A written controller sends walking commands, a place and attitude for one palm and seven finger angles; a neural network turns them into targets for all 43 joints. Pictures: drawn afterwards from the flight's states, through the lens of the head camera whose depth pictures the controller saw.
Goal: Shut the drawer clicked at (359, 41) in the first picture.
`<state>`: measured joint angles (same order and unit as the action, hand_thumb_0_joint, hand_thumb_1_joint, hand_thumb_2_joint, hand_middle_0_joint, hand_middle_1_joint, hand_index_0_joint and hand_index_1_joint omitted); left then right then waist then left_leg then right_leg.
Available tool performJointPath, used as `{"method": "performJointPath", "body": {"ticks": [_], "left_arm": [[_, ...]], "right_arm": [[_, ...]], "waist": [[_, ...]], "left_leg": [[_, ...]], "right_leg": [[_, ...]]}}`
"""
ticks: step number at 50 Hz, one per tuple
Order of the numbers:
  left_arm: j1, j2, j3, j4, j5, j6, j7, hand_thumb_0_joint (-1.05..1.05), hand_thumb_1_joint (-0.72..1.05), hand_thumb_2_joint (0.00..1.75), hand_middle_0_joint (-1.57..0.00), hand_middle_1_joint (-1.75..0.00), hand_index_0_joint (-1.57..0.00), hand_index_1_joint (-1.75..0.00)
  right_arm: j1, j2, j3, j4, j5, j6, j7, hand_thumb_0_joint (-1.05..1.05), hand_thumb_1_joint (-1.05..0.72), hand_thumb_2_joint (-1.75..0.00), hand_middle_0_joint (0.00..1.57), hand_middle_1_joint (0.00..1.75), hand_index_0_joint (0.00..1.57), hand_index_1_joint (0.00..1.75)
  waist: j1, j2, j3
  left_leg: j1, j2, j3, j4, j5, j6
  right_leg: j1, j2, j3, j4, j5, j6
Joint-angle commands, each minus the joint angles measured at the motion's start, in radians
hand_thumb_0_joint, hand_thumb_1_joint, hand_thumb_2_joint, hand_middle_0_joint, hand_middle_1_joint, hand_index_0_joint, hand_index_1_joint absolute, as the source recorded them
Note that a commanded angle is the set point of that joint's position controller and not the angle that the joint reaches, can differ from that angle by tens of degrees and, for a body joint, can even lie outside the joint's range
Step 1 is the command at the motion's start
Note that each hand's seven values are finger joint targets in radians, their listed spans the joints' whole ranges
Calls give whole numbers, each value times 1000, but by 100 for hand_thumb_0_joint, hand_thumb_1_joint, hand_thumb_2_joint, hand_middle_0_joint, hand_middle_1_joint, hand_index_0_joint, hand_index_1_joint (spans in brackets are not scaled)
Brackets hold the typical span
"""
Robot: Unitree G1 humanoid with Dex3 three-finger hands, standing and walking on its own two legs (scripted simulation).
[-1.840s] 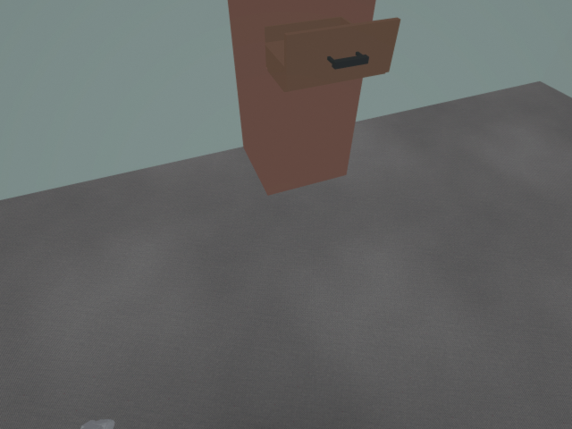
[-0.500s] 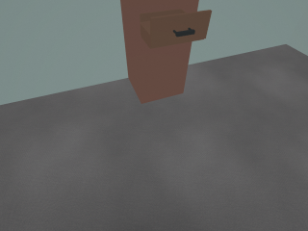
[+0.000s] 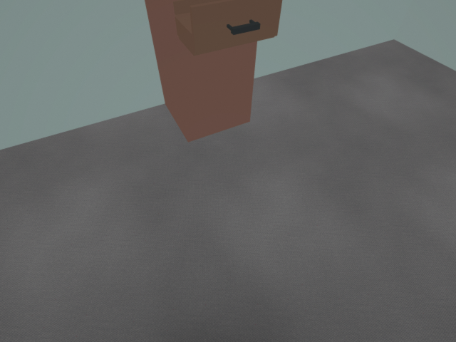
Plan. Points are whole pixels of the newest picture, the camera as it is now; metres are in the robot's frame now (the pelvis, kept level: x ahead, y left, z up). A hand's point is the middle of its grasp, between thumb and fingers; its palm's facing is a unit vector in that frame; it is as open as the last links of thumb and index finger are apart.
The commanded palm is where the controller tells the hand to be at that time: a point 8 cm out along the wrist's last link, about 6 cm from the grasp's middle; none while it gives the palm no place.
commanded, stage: walk to a spot facing it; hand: left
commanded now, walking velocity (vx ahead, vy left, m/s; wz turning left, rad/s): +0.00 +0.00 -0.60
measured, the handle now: (243, 26) +1.25 +0.03 +0.00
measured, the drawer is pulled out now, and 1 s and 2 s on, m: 0.20 0.20 0.20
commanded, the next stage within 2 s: none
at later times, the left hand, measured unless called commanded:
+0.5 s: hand out of the picture +0.07 +0.20 -0.16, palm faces -0.14 -0.97 -0.19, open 7.4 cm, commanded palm none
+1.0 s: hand (200, 222) +0.42 +0.10 -0.17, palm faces -0.58 -0.80 -0.12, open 7.4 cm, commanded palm none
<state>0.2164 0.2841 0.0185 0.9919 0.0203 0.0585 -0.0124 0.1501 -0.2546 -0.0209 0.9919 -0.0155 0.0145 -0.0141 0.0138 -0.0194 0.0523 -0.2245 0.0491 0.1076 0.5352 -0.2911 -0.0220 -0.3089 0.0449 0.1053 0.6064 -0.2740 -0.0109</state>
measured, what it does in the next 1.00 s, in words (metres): walks ahead, turning right: left foot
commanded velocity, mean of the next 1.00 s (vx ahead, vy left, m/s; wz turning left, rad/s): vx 0.31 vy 0.00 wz -0.55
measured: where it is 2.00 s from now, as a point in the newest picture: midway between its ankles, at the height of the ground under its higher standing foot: (289, 263)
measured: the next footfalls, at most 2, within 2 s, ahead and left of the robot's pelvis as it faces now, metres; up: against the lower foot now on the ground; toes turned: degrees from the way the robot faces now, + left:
left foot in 0.58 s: +0.17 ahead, +0.12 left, +0.00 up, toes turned -17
right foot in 1.14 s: +0.33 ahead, -0.14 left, +0.00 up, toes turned -44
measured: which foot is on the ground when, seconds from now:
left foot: down 0.00-0.10, up 0.12-0.56, down 0.58-1.00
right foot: down 0.00-0.58, up 0.60-1.00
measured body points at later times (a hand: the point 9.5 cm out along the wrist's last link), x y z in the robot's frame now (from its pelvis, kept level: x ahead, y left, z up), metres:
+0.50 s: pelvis +0.06 +0.01 +0.01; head +0.08 +0.02 +0.46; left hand +0.07 +0.25 -0.14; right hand +0.11 -0.26 -0.12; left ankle +0.10 +0.14 -0.70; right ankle +0.02 -0.09 -0.73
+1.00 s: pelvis +0.22 +0.02 +0.00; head +0.27 +0.03 +0.45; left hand +0.45 +0.15 -0.15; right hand +0.00 -0.09 -0.12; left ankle +0.13 +0.13 -0.73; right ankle +0.25 -0.14 -0.66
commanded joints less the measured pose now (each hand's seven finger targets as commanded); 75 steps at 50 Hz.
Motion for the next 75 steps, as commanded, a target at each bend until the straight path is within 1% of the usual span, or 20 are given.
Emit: {"method": "performJointPath", "body": {"ticks": [1,3,4,5,6,11,21,26,27,29,30,36,48,53,55,56,57,59,63,75], "left_arm": [[43,81,51,-107,1,-14,3,0,90,90,-20,-30,-20,-30],[137,79,61,-95,4,-20,-4,0,90,90,-20,-30,-20,-30],[196,118,73,-86,13,-34,-3,0,90,90,-20,-30,-20,-30],[214,226,91,-95,18,-46,10,0,90,90,-20,-30,-20,-30],[217,201,90,-109,0,-47,25,0,90,90,-20,-30,-20,-30],[117,111,76,-125,-2,-82,16,0,90,90,-20,-30,-20,-30],[247,91,84,-75,7,-98,12,0,90,90,-20,-30,-20,-30],[135,113,96,-107,6,-85,13,0,90,90,-20,-30,-20,-30],[103,91,94,-119,3,-84,11,0,90,90,-20,-30,-20,-30],[97,-6,79,-154,-5,-90,-8,0,90,90,-20,-30,-20,-30],[46,37,89,-162,7,-95,-10,0,90,90,-20,-30,-20,-30],[88,-25,78,-83,20,-53,-38,0,90,90,-20,-30,-20,-30],[-228,-78,36,-135,11,-49,-41,0,90,90,-20,-30,-20,-30],[-79,-34,46,-91,10,-68,-21,0,90,90,-20,-30,-20,-30],[161,46,72,-21,16,-86,-9,0,90,90,-20,-30,-20,-30],[251,132,89,-4,8,-97,1,0,90,90,-20,-30,-20,-30],[273,165,92,2,-22,-93,6,0,90,90,-20,-30,-20,-30],[116,100,83,-36,-19,-94,20,0,90,90,-20,-30,-20,-30],[49,6,64,-30,4,-127,30,0,90,90,-20,-30,-20,-30],[177,44,61,29,-1,-131,20,0,90,90,-20,-30,-20,-30]], "right_arm": [[-28,-198,-71,-97,-1,-17,-16,0,-90,-90,20,30,20,30],[-58,-190,-72,-116,-5,-13,-12,0,-90,-90,20,30,20,30],[-58,-147,-65,-127,-2,-3,-5,0,-90,-90,20,30,20,30],[-56,-61,-47,-168,2,1,5,0,-90,-90,20,30,20,30],[-100,-121,-52,-176,-2,9,2,0,-90,-90,20,30,20,30],[-13,-88,-64,-121,-12,-15,19,0,-90,-90,20,30,20,30],[-105,-39,-56,-181,-5,-49,19,0,-90,-90,20,30,20,30],[3,-42,-55,-170,8,-71,8,0,-90,-90,20,30,20,30],[98,-71,-59,-139,11,-78,-3,0,-90,-90,20,30,20,30],[317,-244,-94,-97,-7,-79,-16,0,-90,-90,20,30,20,30],[278,-210,-84,-105,-9,-77,-15,0,-90,-90,20,30,20,30],[235,-32,-24,-67,3,-115,-25,0,-90,-90,20,30,20,30],[480,11,-2,87,-9,-113,-40,0,-90,-90,20,30,20,30],[458,-52,-20,96,-4,-98,-36,0,-90,-90,20,30,20,30],[382,-49,-21,66,9,-95,-24,0,-90,-90,20,30,20,30],[403,24,-12,37,26,-98,-18,0,-90,-90,20,30,20,30],[318,14,-25,-1,21,-103,-20,0,-90,-90,20,30,20,30],[311,20,-36,-5,3,-86,-15,0,-90,-90,20,30,20,30],[332,73,-38,24,-14,-47,-5,0,-90,-90,20,30,20,30],[14,23,-38,-79,-11,-81,33,0,-90,-90,20,30,20,30]], "waist": [[16,214,-61],[65,123,-70],[94,-102,-59],[88,-402,-20],[102,-293,10],[8,-71,-30],[61,-112,-56],[-4,-130,-55],[-46,-68,-81],[-118,365,-143],[-111,255,-57],[7,175,36],[-64,136,111],[20,197,-4],[134,178,-110],[139,-35,-223],[135,-36,-225],[36,-15,-79],[-65,85,18],[-3,-91,11]], "left_leg": [[-4,316,-172,-141,268,164],[-114,273,-89,9,145,117],[-234,147,5,265,-99,36],[-470,-21,26,575,-361,-31],[-441,7,-148,628,-271,-13],[-370,40,-121,567,-2,-30],[-372,-2,-101,302,-39,-37],[0,-48,-92,0,-6,-14],[206,-25,-112,-115,12,-7],[447,419,-606,-330,-331,115],[308,465,-665,-381,-374,162],[153,220,-107,-307,380,6],[338,222,68,-277,835,42],[327,255,146,24,1300,47],[44,248,162,408,908,40],[-282,94,148,761,-47,3],[-412,29,24,943,-286,11],[-433,109,-103,920,-93,12],[-288,146,-76,671,-51,-13],[-156,19,45,63,68,-2]], "right_leg": [[-48,-54,-94,235,-164,22],[100,-67,-96,90,-101,11],[163,-148,88,-155,-85,-27],[163,-388,548,-394,-152,-130],[54,-362,607,-503,-353,-110],[83,-231,344,-417,-230,-149],[218,-201,383,-373,-60,-190],[-17,-148,351,-273,-44,-153],[-140,-89,302,-172,-61,-116],[-470,67,-6,335,-320,-14],[-489,-20,-13,468,-263,-3],[-418,-94,-83,645,86,28],[-447,-64,-259,282,128,-22],[-90,36,-326,82,11,-106],[346,-46,-221,-51,107,-159],[603,-360,242,-134,195,-295],[571,-466,436,-261,317,-362],[302,-412,336,-342,107,-205],[-30,-292,105,-387,151,-223],[181,-212,43,-233,425,-143]]}}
